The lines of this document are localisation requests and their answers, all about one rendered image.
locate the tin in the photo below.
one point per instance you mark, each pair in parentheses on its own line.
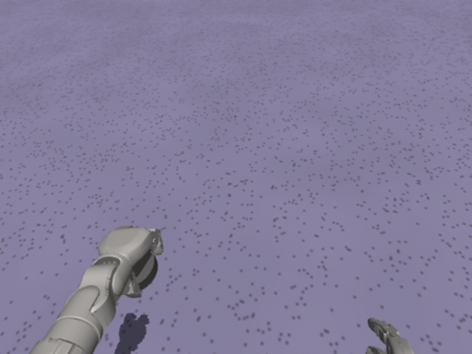
(145,270)

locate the right robot hand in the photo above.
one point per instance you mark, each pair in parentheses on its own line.
(389,336)

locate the left robot hand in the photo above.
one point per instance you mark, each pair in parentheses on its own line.
(132,243)

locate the left robot arm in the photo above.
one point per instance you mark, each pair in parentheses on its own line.
(89,310)

